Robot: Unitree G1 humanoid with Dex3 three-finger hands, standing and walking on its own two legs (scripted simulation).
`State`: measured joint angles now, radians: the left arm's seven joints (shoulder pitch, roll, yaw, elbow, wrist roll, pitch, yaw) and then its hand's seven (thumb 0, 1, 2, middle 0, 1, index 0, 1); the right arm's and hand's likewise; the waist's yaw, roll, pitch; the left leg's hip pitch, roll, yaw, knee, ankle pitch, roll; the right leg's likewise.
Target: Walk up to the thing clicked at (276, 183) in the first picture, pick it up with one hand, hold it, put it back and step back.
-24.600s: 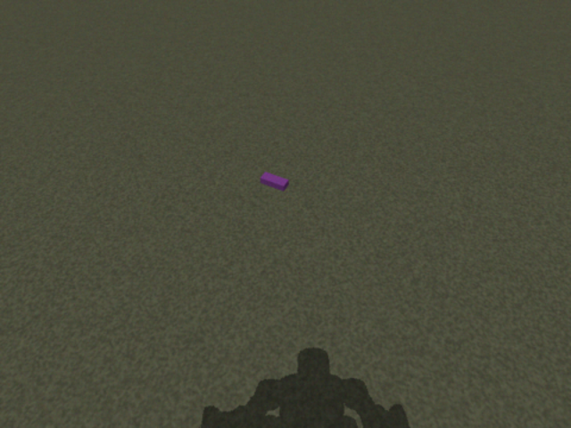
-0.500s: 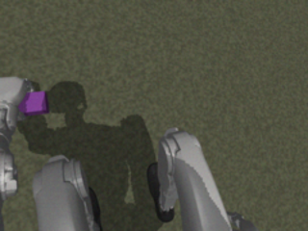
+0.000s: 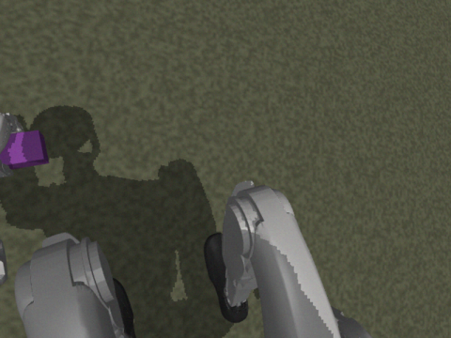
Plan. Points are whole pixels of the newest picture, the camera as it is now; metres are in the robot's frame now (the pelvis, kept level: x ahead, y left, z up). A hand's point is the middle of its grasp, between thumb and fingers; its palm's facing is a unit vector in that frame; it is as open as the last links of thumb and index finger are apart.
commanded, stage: rest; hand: left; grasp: from above
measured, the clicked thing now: out of the picture +0.47 +0.28 -0.25
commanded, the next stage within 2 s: open in 0.98 s
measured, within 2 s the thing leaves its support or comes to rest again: rests again in 0.64 s
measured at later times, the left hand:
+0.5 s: hand (2, 158) +0.46 +0.28 -0.25, palm faces -0.47 -0.10 -0.88, open 8.2 cm
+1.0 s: hand (3, 157) +0.46 +0.28 -0.26, palm faces -0.48 -0.09 -0.87, open 8.2 cm
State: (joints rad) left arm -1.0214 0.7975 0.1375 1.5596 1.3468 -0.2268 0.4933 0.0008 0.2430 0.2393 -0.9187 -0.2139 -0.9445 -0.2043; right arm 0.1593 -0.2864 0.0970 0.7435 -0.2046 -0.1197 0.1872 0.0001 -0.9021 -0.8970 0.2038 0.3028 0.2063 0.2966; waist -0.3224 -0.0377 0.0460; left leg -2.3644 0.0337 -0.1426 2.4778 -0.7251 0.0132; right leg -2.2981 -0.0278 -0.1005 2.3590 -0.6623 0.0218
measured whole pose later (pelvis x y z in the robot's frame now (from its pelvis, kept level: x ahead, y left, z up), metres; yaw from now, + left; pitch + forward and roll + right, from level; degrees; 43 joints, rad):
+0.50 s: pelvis +0.00 +0.00 -0.02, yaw -3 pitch +31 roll -11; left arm -1.03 0.92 0.19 1.67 1.38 -0.26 0.56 0.00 0.27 0.22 -0.89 -0.24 -0.92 -0.22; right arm 0.15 -0.32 0.16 0.73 -0.25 -0.17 0.23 0.00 -0.90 -0.90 0.20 0.30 0.21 0.30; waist -0.37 -0.09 0.12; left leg -2.38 0.04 -0.20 2.56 -0.74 0.01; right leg -2.30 -0.01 -0.14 2.40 -0.65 0.03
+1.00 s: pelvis +0.00 +0.00 -0.02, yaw -4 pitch +29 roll -13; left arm -1.06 0.99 0.16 1.74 1.37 -0.25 0.60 0.00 0.26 0.23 -0.90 -0.23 -0.92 -0.21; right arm 0.12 -0.34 0.23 0.70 -0.28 -0.23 0.27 0.00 -0.90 -0.90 0.20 0.30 0.21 0.30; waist -0.40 -0.11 0.16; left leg -2.37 0.04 -0.22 2.57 -0.74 0.01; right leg -2.28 0.00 -0.16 2.40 -0.64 0.04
